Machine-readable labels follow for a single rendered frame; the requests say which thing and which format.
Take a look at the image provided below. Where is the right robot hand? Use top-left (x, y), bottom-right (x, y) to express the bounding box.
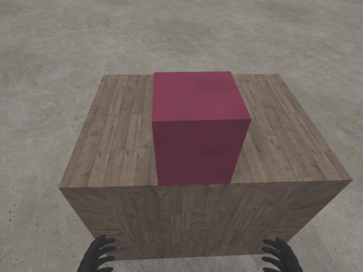
top-left (261, 237), bottom-right (303, 272)

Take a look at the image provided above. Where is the carton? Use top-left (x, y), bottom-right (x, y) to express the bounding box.
top-left (152, 71), bottom-right (251, 186)

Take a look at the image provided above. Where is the pedestal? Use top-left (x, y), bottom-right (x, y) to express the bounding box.
top-left (58, 74), bottom-right (353, 261)

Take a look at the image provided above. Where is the left robot hand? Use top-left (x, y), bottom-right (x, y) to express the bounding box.
top-left (77, 234), bottom-right (116, 272)

